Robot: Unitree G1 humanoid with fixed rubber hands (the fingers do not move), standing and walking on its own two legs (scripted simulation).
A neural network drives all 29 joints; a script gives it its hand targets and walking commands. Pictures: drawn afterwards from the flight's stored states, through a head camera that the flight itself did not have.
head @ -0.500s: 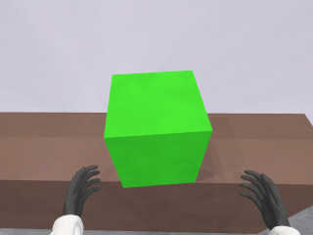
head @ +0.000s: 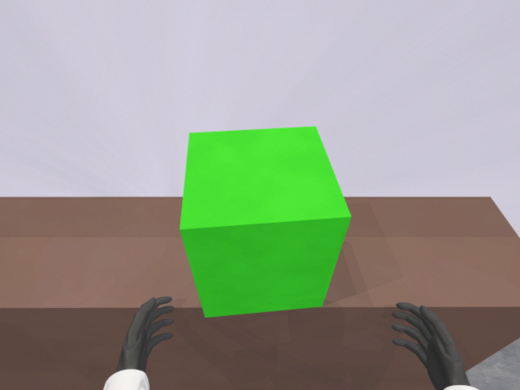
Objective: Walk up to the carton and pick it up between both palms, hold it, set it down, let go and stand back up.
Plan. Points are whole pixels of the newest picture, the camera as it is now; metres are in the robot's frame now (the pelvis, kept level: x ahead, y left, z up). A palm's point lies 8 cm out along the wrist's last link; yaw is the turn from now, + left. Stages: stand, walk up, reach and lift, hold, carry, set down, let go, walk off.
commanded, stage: set down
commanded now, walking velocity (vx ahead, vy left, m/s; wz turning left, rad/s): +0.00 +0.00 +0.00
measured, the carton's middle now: (259, 224) +0.38 +0.07 +0.05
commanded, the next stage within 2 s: let go in 0.84 s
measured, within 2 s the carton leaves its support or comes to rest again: neither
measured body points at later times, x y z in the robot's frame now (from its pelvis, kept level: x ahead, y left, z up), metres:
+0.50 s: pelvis +0.01 +0.00 +0.00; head +0.00 +0.01 +0.45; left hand +0.17 +0.22 -0.05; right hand +0.19 -0.20 -0.05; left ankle +0.00 +0.13 -0.75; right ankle +0.00 -0.12 -0.75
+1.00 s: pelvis +0.00 +0.00 +0.00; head +0.01 +0.01 +0.44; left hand +0.16 +0.23 -0.10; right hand +0.16 -0.23 -0.09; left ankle +0.00 +0.13 -0.75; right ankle +0.00 -0.12 -0.75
